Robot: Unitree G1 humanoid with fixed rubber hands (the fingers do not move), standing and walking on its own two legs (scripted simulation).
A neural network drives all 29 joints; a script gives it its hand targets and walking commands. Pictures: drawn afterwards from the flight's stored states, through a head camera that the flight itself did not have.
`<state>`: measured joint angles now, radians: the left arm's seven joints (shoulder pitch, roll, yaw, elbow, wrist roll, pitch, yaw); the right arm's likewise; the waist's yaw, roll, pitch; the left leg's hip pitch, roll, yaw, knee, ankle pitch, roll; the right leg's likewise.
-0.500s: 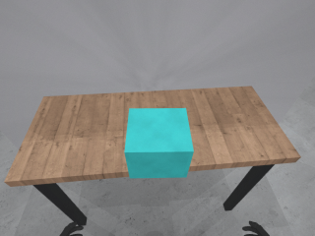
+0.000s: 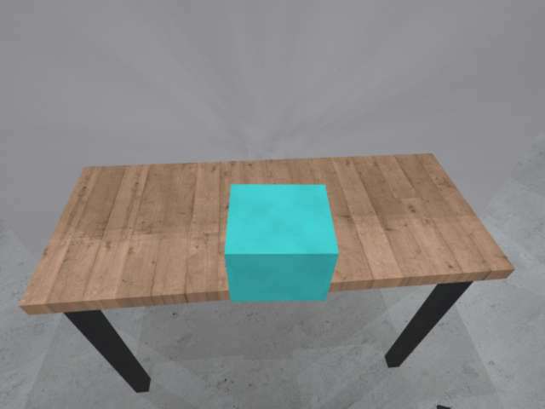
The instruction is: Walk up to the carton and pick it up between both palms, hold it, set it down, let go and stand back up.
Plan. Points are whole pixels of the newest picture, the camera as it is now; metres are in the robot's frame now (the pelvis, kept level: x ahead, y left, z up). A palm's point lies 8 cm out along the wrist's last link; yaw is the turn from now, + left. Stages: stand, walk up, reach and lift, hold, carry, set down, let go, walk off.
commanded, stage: stand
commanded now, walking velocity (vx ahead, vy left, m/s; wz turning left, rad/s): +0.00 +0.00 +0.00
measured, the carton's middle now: (278, 242) +0.41 +0.03 -0.02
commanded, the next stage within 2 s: none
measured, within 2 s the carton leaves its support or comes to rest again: neither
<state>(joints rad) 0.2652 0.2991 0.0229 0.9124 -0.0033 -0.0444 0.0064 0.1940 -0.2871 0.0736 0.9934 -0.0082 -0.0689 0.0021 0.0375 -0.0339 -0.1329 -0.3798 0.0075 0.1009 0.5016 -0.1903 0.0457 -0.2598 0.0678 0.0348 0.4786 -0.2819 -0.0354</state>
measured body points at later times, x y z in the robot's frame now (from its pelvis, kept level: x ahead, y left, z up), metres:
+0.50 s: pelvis -0.01 +0.00 +0.00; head -0.04 +0.02 +0.45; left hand +0.04 +0.28 -0.14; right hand +0.08 -0.27 -0.12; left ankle +0.04 +0.08 -0.74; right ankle -0.02 -0.10 -0.74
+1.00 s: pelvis -0.01 +0.00 +0.00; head -0.04 +0.02 +0.45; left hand +0.03 +0.28 -0.14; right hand +0.07 -0.27 -0.12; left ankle +0.04 +0.08 -0.74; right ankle -0.02 -0.10 -0.74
